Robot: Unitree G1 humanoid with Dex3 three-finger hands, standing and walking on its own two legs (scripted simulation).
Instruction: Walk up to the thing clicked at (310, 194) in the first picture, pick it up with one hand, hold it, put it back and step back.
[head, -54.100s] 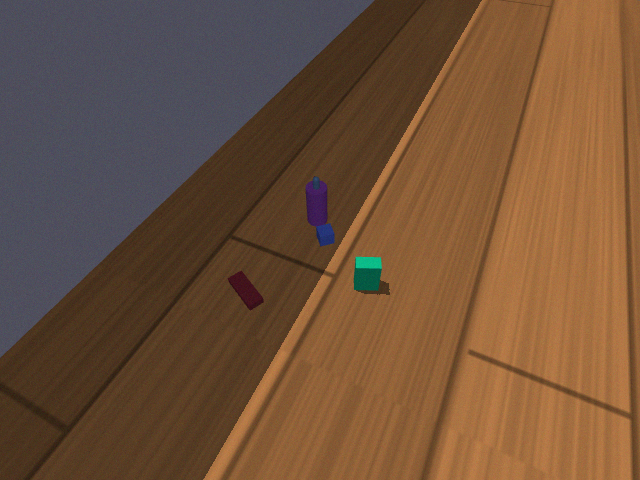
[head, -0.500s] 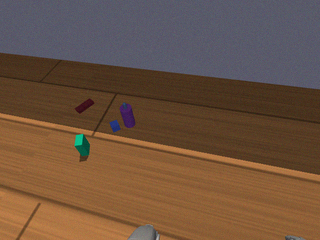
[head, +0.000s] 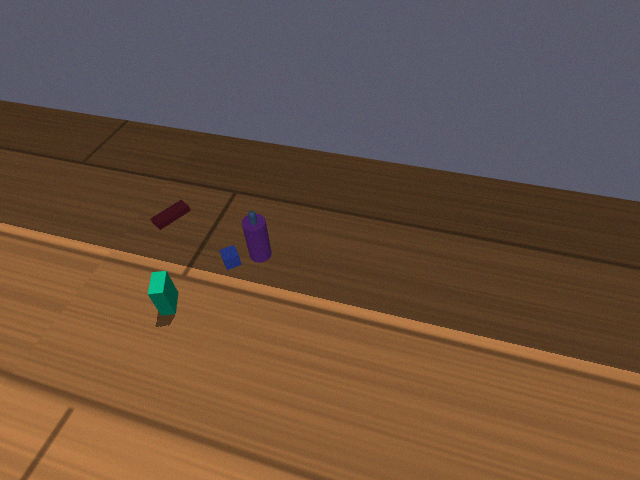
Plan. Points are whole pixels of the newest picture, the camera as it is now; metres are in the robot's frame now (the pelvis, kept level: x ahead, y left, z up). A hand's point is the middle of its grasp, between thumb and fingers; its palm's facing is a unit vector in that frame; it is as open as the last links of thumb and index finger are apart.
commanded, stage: step back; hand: left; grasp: from the side
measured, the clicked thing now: (256, 234) +1.04 +0.27 -0.64
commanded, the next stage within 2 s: stand in 0.48 s
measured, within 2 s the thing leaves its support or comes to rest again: neither
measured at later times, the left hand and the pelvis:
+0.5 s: hand out of the picture +0.15 +0.27 -0.13, palm faces +0.02 -0.93 -0.35, open 7.4 cm; pelvis +0.04 +0.01 +0.01, yaw +0 degrees
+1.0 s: hand out of the picture +0.09 +0.25 -0.13, palm faces -0.02 -0.94 -0.33, open 7.4 cm; pelvis +0.02 +0.00 +0.02, yaw +0 degrees
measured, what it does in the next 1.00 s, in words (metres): stands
